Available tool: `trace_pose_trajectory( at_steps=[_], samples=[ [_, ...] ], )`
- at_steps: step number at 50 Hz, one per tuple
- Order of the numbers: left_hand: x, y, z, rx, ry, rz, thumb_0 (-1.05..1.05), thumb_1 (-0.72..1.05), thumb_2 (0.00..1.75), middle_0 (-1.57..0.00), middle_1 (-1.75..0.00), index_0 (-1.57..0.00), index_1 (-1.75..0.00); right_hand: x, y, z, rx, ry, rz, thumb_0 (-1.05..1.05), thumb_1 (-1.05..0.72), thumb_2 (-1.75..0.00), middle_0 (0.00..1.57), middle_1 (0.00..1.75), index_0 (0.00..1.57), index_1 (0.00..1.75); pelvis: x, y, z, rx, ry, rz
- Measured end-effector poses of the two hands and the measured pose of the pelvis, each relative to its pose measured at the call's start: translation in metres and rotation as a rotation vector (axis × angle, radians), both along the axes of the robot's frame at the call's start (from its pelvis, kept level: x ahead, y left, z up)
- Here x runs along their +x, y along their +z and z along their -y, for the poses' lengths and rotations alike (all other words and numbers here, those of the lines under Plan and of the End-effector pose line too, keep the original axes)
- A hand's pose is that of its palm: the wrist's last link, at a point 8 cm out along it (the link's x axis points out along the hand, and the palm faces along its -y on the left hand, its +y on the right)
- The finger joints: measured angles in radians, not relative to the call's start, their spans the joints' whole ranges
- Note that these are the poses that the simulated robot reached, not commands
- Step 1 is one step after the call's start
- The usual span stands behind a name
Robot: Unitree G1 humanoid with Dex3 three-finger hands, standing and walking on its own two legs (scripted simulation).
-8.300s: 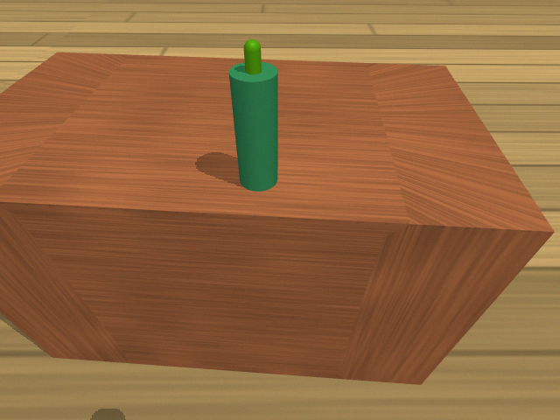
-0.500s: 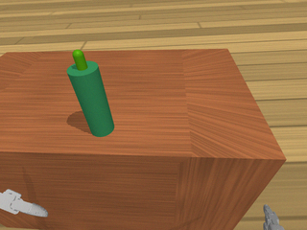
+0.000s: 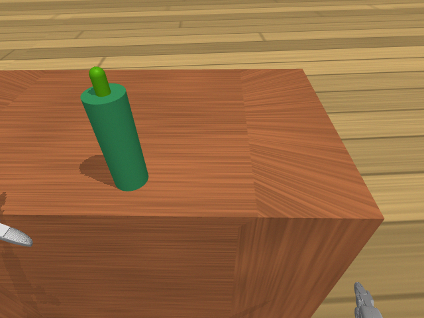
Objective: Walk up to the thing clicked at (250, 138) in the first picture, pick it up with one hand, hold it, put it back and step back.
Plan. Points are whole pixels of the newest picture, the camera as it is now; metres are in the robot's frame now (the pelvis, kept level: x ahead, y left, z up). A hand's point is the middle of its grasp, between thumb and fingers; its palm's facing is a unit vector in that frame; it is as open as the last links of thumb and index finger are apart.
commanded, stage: go down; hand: left
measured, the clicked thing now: (116, 132) +0.45 +0.21 +0.17
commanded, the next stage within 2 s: none
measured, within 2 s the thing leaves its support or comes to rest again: neither
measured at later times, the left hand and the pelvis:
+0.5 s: hand out of the picture +0.29 +0.35 +0.21, palm faces +0.28 -0.94 -0.21, open 17.4 cm; pelvis +0.00 +0.01 +0.00, yaw -1 degrees
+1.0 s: hand out of the picture +0.33 +0.37 +0.22, palm faces +0.22 -0.97 -0.11, open 17.7 cm; pelvis +0.00 +0.01 +0.00, yaw -1 degrees
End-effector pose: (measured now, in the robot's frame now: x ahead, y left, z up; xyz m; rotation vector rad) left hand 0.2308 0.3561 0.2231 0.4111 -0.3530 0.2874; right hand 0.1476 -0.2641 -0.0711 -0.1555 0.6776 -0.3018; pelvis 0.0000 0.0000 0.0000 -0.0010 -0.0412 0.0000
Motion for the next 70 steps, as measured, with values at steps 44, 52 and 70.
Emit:
trace_pose_trajectory(
  at_steps=[44, 52, 70],
  samples=[
    [0.056, -0.006, -0.061, -0.287, -0.076, -0.209, -0.01, -0.59, 0.06, -0.05, -0.03, -0.05, -0.03, -0.016, -0.001, -0.013, -0.085, 0.032, 0.01, -0.01, 0.53, -0.05, 0.05, 0.05, 0.05, 0.05, -0.003, -0.001, -0.008, -0.005, -0.015, -0.065],
    [0.066, -0.001, -0.068, -0.307, -0.083, -0.217, -0.01, -0.6, 0.06, -0.05, -0.04, -0.05, -0.03, -0.007, 0.005, -0.016, -0.099, 0.035, 0.046, -0.01, 0.53, -0.06, 0.05, 0.05, 0.05, 0.05, 0.002, -0.001, -0.009, -0.008, -0.015, -0.08],
    [0.078, -0.003, -0.082, -0.364, -0.09, -0.264, -0.01, -0.61, 0.04, -0.06, -0.03, -0.06, -0.03, 0.004, 0.001, -0.024, -0.112, 0.048, 0.025, -0.01, 0.52, -0.06, 0.06, 0.05, 0.05, 0.05, 0.012, -0.001, -0.011, -0.011, -0.008, -0.107]
  ],
)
